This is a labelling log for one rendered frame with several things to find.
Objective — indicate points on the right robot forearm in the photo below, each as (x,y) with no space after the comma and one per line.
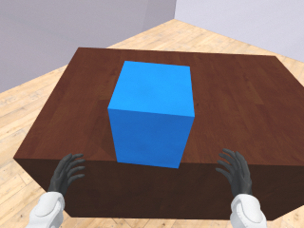
(246,212)

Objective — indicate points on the carton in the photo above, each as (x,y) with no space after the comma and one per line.
(151,113)

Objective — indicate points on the pedestal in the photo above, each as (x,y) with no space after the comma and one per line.
(247,103)

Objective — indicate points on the left robot forearm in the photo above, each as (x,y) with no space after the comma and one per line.
(48,213)

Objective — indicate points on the right robot hand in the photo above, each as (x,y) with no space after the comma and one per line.
(239,176)

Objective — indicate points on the left robot hand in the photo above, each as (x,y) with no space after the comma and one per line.
(61,178)

